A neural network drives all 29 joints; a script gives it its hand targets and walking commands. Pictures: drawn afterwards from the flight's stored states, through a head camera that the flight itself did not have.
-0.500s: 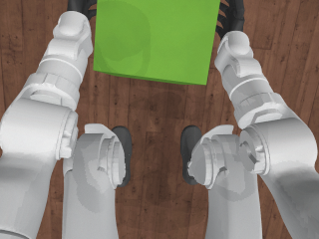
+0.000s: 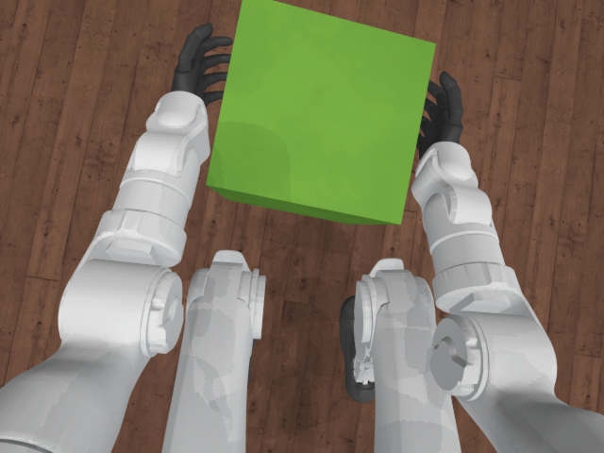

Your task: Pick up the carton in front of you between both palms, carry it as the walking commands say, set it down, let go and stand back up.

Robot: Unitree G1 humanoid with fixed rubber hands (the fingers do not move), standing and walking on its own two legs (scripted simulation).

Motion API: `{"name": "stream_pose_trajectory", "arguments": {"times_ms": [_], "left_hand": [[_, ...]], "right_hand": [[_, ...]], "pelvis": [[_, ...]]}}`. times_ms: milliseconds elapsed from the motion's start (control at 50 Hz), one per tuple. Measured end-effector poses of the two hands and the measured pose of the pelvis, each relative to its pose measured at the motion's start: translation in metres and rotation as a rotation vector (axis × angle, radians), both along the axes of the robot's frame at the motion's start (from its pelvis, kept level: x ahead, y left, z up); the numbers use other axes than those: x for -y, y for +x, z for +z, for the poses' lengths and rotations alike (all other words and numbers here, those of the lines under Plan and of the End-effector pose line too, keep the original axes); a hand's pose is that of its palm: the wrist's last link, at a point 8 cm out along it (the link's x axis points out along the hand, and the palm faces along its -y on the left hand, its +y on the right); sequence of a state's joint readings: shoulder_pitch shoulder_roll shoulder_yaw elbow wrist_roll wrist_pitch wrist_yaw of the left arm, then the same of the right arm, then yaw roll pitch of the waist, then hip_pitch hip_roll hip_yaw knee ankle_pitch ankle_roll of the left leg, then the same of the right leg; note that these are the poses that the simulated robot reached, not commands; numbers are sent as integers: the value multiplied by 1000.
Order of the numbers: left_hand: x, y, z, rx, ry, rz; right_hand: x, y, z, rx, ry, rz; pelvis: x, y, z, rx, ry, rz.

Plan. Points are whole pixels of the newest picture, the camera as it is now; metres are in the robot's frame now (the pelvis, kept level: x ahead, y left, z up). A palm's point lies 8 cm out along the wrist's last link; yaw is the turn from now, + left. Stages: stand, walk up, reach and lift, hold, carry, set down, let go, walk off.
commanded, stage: reach and lift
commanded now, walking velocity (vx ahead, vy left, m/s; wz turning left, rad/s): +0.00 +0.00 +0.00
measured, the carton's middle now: (309, 139) +0.50 +0.02 -0.16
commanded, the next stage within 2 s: none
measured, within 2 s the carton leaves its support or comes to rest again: neither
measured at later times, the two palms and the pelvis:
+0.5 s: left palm (135, 54) +0.47 +0.16 +0.07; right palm (532, 111) +0.46 -0.14 +0.07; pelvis +0.02 -0.01 +0.13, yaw +2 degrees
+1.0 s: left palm out of the picture +0.43 +0.16 +0.24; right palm out of the picture +0.43 -0.14 +0.24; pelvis +0.08 -0.01 +0.27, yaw +3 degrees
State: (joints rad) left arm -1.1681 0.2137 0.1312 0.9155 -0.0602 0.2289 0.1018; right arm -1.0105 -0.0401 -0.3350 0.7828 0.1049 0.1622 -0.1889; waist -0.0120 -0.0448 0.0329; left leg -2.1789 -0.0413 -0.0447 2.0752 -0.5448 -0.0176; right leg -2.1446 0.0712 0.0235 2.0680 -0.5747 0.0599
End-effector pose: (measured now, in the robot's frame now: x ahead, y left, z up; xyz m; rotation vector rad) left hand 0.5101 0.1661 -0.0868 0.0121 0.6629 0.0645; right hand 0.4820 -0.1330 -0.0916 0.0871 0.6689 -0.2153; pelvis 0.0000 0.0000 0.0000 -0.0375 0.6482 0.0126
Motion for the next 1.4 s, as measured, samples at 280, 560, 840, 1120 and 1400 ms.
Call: {"name": "stream_pose_trajectory", "arguments": {"times_ms": [280, 560, 840, 1120, 1400], "left_hand": [[-3, -24, 100, -12, 10, 47], [2, -44, 179, -6, -16, 72], [3, -67, 274, -18, -22, 95], [5, -94, 363, -18, -16, 117], [8, -116, 450, 18, -4, 143]], "right_hand": [[-1, -12, 100, -14, -8, 32], [3, -27, 182, -7, 2, 31], [5, -46, 276, -18, -3, 54], [7, -65, 366, -20, -11, 85], [10, -74, 453, 16, -50, 149]], "pelvis": [[9, 6, 75, -66, 14, 18], [11, 28, 144, -9, 23, 22], [10, 61, 228, 126, 32, 33], [11, 91, 306, 326, 47, 35], [11, 106, 354, 570, 58, 39]]}}
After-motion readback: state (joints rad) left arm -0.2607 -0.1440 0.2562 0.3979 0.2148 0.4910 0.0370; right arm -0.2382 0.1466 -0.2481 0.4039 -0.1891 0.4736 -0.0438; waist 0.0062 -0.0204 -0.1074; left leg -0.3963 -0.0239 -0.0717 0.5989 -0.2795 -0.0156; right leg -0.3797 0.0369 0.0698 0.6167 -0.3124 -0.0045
